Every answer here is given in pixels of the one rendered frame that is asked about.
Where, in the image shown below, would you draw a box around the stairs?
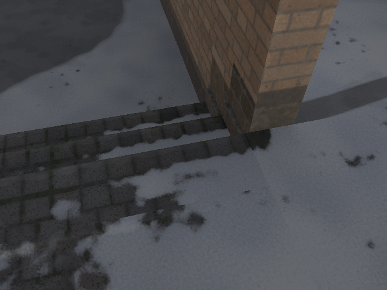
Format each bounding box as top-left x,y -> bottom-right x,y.
0,102 -> 230,179

